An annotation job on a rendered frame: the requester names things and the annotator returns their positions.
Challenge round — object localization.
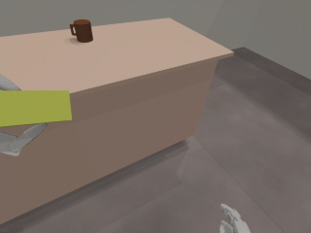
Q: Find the sponge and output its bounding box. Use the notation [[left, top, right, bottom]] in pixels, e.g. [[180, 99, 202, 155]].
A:
[[0, 90, 72, 128]]

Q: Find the robot right hand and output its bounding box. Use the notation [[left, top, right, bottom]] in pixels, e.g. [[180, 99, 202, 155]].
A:
[[219, 203, 251, 233]]

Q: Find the table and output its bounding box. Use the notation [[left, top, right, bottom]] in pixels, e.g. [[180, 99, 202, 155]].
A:
[[0, 17, 234, 224]]

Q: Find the robot left hand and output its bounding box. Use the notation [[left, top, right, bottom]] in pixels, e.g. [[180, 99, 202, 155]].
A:
[[0, 74, 47, 156]]

